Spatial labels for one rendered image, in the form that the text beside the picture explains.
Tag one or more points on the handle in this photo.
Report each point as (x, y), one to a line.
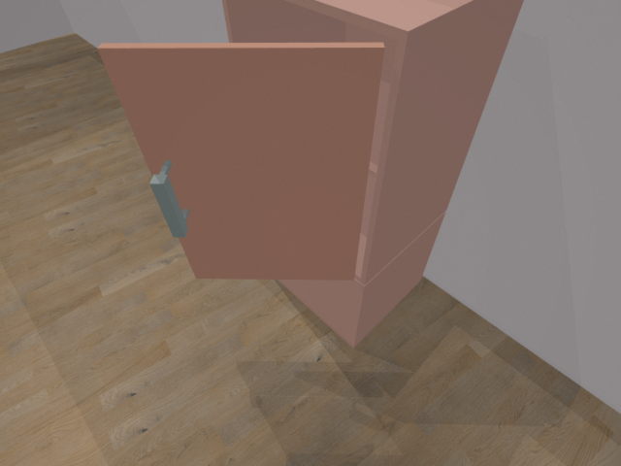
(168, 202)

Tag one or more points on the cupboard door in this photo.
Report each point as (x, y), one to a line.
(270, 145)

